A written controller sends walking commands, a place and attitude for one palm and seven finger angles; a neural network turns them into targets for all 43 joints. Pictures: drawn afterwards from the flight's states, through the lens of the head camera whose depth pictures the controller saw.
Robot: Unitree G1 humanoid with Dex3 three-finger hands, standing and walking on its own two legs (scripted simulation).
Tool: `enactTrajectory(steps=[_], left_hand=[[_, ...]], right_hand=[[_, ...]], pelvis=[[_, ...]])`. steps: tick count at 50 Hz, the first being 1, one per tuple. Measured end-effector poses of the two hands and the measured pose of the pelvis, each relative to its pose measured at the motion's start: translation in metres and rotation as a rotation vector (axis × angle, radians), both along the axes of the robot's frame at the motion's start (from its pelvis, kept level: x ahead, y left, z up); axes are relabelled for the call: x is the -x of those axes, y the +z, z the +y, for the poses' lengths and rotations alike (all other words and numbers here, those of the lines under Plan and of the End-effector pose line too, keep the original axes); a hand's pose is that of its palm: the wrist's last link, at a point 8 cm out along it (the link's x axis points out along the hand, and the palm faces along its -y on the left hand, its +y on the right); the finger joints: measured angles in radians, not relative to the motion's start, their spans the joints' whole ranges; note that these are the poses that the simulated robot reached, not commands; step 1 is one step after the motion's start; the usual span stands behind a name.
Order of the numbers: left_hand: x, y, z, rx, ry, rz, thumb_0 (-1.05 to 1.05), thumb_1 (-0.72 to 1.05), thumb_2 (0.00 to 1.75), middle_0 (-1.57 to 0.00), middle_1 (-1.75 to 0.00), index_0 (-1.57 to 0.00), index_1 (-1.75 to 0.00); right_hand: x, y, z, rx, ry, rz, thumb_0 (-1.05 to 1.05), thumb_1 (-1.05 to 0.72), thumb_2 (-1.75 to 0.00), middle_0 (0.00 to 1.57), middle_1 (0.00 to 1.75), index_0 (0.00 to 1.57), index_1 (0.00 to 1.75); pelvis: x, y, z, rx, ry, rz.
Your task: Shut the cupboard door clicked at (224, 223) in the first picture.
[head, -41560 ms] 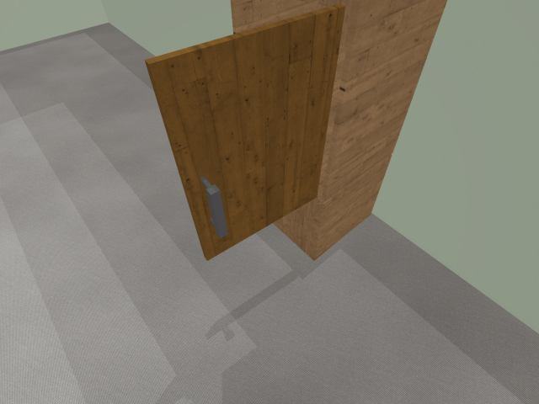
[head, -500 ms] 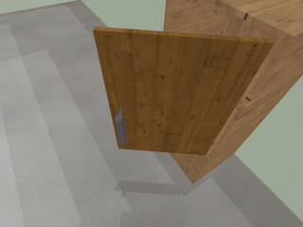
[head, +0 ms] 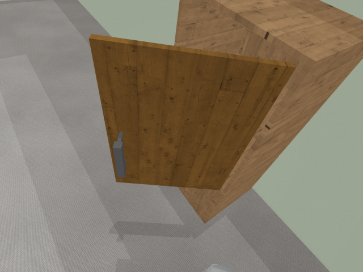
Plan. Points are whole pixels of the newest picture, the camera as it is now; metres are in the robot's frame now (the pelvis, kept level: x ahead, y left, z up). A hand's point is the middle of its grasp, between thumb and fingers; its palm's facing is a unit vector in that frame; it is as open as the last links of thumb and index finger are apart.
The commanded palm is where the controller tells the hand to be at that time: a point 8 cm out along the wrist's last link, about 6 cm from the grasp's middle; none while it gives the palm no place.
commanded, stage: come to a stop and stand still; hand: left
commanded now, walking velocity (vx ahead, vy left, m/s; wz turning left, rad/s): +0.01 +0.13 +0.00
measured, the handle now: (121, 155) +0.45 +0.19 -0.12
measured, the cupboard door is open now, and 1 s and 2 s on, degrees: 53 53 53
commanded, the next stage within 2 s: look again from close up in 0.86 s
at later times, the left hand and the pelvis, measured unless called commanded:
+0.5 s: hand out of the picture +0.02 +0.16 -0.20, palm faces +0.09 -0.97 -0.21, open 7.3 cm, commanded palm none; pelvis -0.01 -0.04 -0.02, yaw +1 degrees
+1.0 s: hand out of the picture -0.04 +0.14 -0.19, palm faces +0.01 -0.98 -0.18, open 7.3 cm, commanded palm none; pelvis -0.04 -0.02 -0.01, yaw +0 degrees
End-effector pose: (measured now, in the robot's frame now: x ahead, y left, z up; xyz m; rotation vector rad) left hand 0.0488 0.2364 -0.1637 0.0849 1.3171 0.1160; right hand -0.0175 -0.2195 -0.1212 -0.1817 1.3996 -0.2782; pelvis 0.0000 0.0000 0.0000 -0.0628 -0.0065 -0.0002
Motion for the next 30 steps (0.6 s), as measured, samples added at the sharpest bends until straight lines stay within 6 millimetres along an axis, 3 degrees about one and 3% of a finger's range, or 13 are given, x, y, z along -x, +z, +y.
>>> enactTrajectory(steps=[4, 8, 10, 14, 19, 23, 26, 30], left_hand=[[-0.020, 0.007, -0.024, -0.027, -0.032, -0.043, 0.00, 0.91, 0.90, -0.19, -0.30, -0.20, -0.30], [-0.028, 0.004, -0.052, -0.072, -0.045, -0.094, 0.00, 0.91, 0.90, -0.20, -0.30, -0.20, -0.30], [-0.024, 0.009, -0.064, -0.078, -0.040, -0.089, 0.00, 0.92, 0.90, -0.20, -0.30, -0.20, -0.30], [-0.015, 0.018, -0.067, -0.102, -0.018, -0.083, -0.01, 0.94, 0.90, -0.20, -0.30, -0.21, -0.30], [0.006, 0.013, -0.058, -0.104, 0.013, -0.048, 0.00, 0.93, 0.90, -0.20, -0.30, -0.21, -0.30], [0.029, -0.003, -0.040, -0.087, 0.045, -0.010, 0.00, 0.92, 0.90, -0.20, -0.30, -0.21, -0.30], [0.044, -0.010, -0.029, -0.075, 0.060, 0.036, 0.00, 0.91, 0.90, -0.20, -0.30, -0.20, -0.30], [0.057, -0.005, -0.023, -0.066, 0.059, 0.073, 0.00, 0.91, 0.90, -0.20, -0.30, -0.20, -0.30]], right_hand=[[0.017, -0.010, -0.028, -0.025, -0.033, 0.040, 0.00, -0.91, -0.90, 0.21, 0.30, 0.20, 0.30], [0.028, -0.036, -0.060, -0.065, -0.050, 0.086, 0.00, -0.91, -0.90, 0.20, 0.30, 0.20, 0.30], [0.026, -0.042, -0.070, -0.074, -0.045, 0.099, 0.00, -0.91, -0.90, 0.20, 0.30, 0.20, 0.30], [0.008, -0.040, -0.080, -0.082, -0.013, 0.074, 0.00, -0.91, -0.90, 0.20, 0.30, 0.19, 0.30], [-0.025, -0.031, -0.078, -0.066, 0.045, -0.002, 0.00, -0.91, -0.90, 0.20, 0.30, 0.19, 0.30], [-0.049, -0.026, -0.067, -0.032, 0.085, -0.086, 0.00, -0.91, -0.90, 0.20, 0.30, 0.19, 0.30], [-0.058, -0.019, -0.054, -0.019, 0.105, -0.133, 0.00, -0.91, -0.90, 0.20, 0.30, 0.19, 0.30], [-0.061, -0.011, -0.035, -0.026, 0.120, -0.154, 0.00, -0.91, -0.90, 0.20, 0.30, 0.20, 0.30]], pelvis=[[0.001, -0.004, -0.023, -0.012, -0.001, 0.005], [-0.002, -0.020, -0.050, -0.055, 0.000, 0.004], [-0.003, -0.019, -0.054, -0.046, 0.012, -0.002], [-0.002, -0.014, -0.059, -0.063, 0.009, -0.002], [0.005, -0.012, -0.055, -0.067, 0.018, 0.001], [0.011, -0.019, -0.042, -0.056, 0.022, -0.001], [0.015, -0.019, -0.034, -0.064, 0.009, -0.014], [0.018, -0.011, -0.026, -0.058, 0.006, -0.008]])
